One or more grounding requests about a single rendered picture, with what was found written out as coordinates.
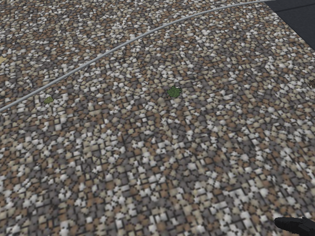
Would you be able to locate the right robot hand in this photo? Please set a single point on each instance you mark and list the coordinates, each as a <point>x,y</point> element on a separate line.
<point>302,226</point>

